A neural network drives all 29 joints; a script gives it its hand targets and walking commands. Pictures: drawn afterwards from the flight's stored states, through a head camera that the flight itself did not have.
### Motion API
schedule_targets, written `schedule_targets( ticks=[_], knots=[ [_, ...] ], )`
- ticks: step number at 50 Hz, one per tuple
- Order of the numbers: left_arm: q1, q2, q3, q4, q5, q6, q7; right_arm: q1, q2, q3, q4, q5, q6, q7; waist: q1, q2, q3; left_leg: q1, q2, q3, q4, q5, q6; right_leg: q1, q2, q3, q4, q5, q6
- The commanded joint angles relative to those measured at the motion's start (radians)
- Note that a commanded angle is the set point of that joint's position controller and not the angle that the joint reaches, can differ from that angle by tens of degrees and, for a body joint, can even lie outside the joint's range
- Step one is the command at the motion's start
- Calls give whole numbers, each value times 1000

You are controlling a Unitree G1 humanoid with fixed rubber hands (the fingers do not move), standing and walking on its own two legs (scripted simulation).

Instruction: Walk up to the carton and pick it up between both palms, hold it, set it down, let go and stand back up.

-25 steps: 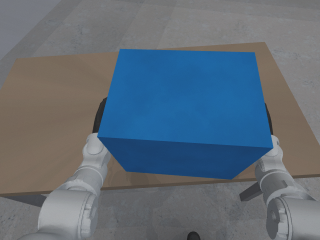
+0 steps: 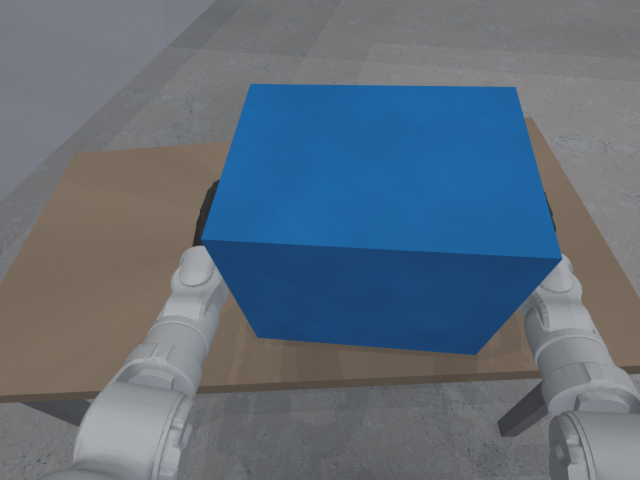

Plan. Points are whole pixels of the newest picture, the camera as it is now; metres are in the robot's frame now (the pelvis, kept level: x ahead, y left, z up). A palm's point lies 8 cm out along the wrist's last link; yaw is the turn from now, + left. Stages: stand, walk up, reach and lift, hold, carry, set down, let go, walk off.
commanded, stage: reach and lift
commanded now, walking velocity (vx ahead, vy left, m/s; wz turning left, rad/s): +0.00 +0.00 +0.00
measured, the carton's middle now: (370, 228) +0.43 -0.06 +0.06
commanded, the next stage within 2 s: hold in 1.72 s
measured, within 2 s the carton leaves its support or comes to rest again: neither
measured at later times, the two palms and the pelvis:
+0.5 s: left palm (181, 233) +0.39 +0.16 +0.14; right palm (551, 220) +0.37 -0.24 +0.13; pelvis +0.00 -0.01 +0.01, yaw +2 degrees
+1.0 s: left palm (151, 232) +0.37 +0.18 +0.17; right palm (547, 207) +0.36 -0.23 +0.16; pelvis -0.01 -0.01 +0.01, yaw +1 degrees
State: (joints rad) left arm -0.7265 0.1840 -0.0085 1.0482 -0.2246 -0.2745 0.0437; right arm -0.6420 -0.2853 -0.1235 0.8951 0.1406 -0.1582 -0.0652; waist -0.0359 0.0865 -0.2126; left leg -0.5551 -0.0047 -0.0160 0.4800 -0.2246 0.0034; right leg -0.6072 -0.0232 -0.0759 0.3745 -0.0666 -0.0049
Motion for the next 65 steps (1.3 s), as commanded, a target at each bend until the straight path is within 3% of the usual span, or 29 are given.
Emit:
schedule_targets(
  ticks=[1, 2, 6, 7, 8, 9, 12, 13, 15, 16, 18, 21, 23, 27, 28, 30, 31, 33, 38, 41, 42, 49, 51, 54, 55, 57, 61, 62, 65],
  knots=[
    [-679, -635, -295, -382, 63, 11, -127, -614, 750, 437, -373, -14, 13, 193, -21, -165, -656, 110, -50, -43, -99, 292, -22, 701, 50, 61, 46, 340, 29],
    [-708, -640, -306, -462, 50, 20, -125, -658, 746, 448, -419, 3, 22, 196, -7, -168, -692, 121, -52, -46, -99, 345, -22, 726, 53, 61, 53, 382, 29],
    [-666, -607, -278, -473, 71, 109, -152, -651, 722, 409, -461, -1, 81, 176, -52, -206, -545, 119, -58, -44, -154, 249, -10, 789, 44, 69, 19, 371, 31],
    [-619, -593, -244, -448, 102, 141, -158, -602, 698, 387, -408, -6, 105, 171, -60, -186, -468, 126, -59, -45, -169, 222, -12, 786, 36, 71, 8, 339, 31],
    [-631, -595, -235, -474, 107, 164, -166, -618, 700, 388, -431, -7, 114, 166, -58, -189, -457, 139, -58, -46, -176, 229, -12, 798, 39, 69, 5, 347, 31],
    [-682, -589, -241, -502, 109, 180, -168, -624, 677, 350, -392, -12, 122, 163, -75, -146, -431, 151, -52, -60, -176, 231, -24, 772, 41, 62, 7, 322, 24],
    [-628, -617, -254, -632, 126, 245, -164, -620, 668, 367, -449, 23, 140, 162, -70, -84, -494, 261, -42, -67, -155, 348, -41, 776, 49, 52, -4, 370, 10],
    [-617, -593, -237, -643, 139, 268, -172, -639, 665, 373, -499, 24, 150, 156, -65, -109, -509, 283, -46, -60, -150, 360, -33, 810, 44, 55, -3, 403, 14],
    [-594, -588, -234, -690, 157, 310, -179, -624, 657, 367, -522, 23, 167, 152, -72, -86, -487, 279, -51, -49, -159, 360, -38, 827, 42, 53, -6, 420, 19],
    [-583, -567, -217, -655, 173, 329, -187, -616, 642, 337, -501, 0, 180, 150, -82, -83, -428, 258, -48, -51, -178, 295, -32, 821, 38, 53, -17, 373, 15],
    [-564, -558, -176, -662, 201, 373, -207, -619, 635, 316, -485, -7, 197, 155, -66, -87, -362, 269, -50, -35, -196, 235, -27, 818, 38, 46, -32, 296, 12],
    [-575, -605, -233, -756, 182, 409, -190, -655, 635, 327, -533, 21, 194, 173, -56, -30, -413, 326, -33, -43, -177, 304, -46, 793, 53, 35, -26, 273, -3],
    [-555, -601, -218, -783, 203, 442, -189, -638, 633, 333, -539, 32, 211, 176, -46, -30, -387, 355, -36, -32, -174, 320, -49, 782, 56, 34, -39, 256, -1],
    [-470, -574, -159, -748, 226, 519, -195, -655, 632, 330, -574, 34, 249, 176, -19, -87, -291, 272, -46, -9, -214, 199, -17, 826, 47, 43, -56, 208, 7],
    [-446, -585, -176, -781, 212, 532, -196, -642, 644, 345, -623, 45, 254, 177, -23, -108, -323, 278, -45, -10, -214, 221, -14, 844, 54, 42, -48, 241, 9],
    [-486, -568, -158, -756, 206, 545, -199, -660, 642, 321, -607, 28, 269, 182, -20, -123, -271, 239, -46, -6, -232, 127, -3, 813, 49, 45, -59, 156, 10],
    [-478, -571, -146, -767, 212, 554, -198, -678, 649, 326, -607, 33, 270, 182, -3, -127, -284, 244, -49, 1, -236, 118, 3, 814, 45, 47, -60, 147, 12],
    [-481, -560, -143, -786, 203, 566, -201, -664, 657, 326, -608, 25, 278, 182, -1, -126, -295, 231, -45, 2, -240, 109, 5, 835, 46, 48, -58, 138, 11],
    [-516, -567, -185, -868, 186, 604, -188, -706, 658, 349, -688, 48, 294, 182, 0, -111, -364, 266, -47, 3, -223, 125, 4, 824, 50, 40, -54, 136, 9],
    [-481, -562, -170, -842, 192, 643, -190, -710, 635, 339, -686, 38, 317, 177, 1, -118, -325, 254, -44, 3, -229, 112, 13, 817, 48, 45, -67, 119, 7],
    [-490, -552, -169, -867, 188, 654, -193, -721, 639, 345, -713, 40, 324, 174, -9, -135, -338, 250, -48, 6, -229, 107, 16, 834, 45, 44, -65, 128, 12],
    [-465, -527, -164, -953, 189, 729, -208, -653, 588, 321, -695, 54, 378, 162, -47, -82, -326, 284, -45, 0, -225, 156, -8, 843, 43, 39, -65, 184, 10],
    [-443, -529, -169, -957, 187, 746, -215, -679, 590, 332, -742, 63, 382, 159, -41, -99, -324, 277, -44, -6, -222, 165, -2, 854, 42, 47, -69, 197, 11],
    [-454, -537, -169, -971, 197, 768, -207, -686, 577, 318, -726, 70, 398, 165, -44, -73, -289, 276, -39, -4, -228, 150, -13, 829, 49, 34, -71, 161, 5],
    [-444, -518, -150, -953, 202, 775, -211, -675, 579, 313, -711, 63, 405, 163, -39, -90, -273, 269, -44, 0, -233, 125, -7, 832, 44, 34, -76, 141, 8],
    [-442, -527, -171, -998, 198, 779, -214, -654, 564, 309, -726, 70, 405, 166, -49, -64, -282, 268, -44, -4, -230, 138, -15, 842, 46, 35, -67, 156, 4],
    [-466, -542, -207, -1044, 167, 780, -192, -706, 554, 322, -794, 100, 404, 179, -37, -56, -357, 341, -34, -11, -203, 240, -34, 800, 61, 22, -65, 182, 3],
    [-429, -528, -196, -1039, 181, 790, -189, -703, 558, 340, -806, 103, 410, 178, -19, -72, -345, 326, -38, -10, -202, 252, -29, 812, 65, 24, -65, 191, 1],
    [-374, -507, -156, -1014, 207, 814, -203, -644, 562, 345, -796, 103, 434, 165, -27, -110, -289, 290, -47, -5, -209, 225, -9, 860, 55, 38, -69, 233, 10]
  ],
)
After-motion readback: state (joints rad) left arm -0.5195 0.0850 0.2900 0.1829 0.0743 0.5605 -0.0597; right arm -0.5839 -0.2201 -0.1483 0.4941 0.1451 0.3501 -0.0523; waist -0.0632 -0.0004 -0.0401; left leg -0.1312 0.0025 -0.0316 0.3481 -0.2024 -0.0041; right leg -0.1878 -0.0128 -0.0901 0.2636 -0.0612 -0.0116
